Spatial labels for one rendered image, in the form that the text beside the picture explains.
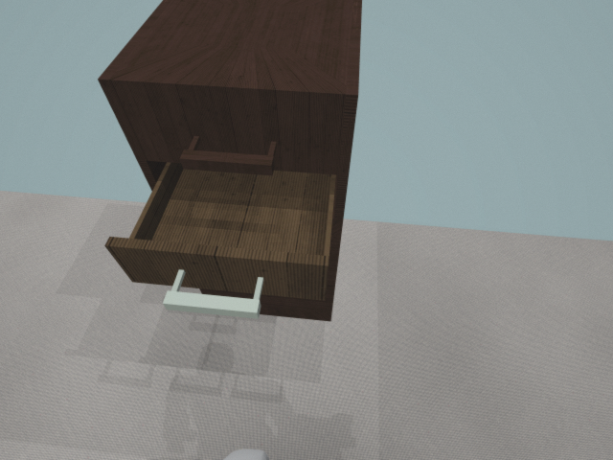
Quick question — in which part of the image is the drawer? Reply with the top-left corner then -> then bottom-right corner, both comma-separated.
105,162 -> 336,301

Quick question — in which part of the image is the handle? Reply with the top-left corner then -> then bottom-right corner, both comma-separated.
163,269 -> 263,319
180,149 -> 275,175

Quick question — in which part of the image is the cabinet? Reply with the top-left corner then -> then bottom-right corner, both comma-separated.
98,0 -> 362,321

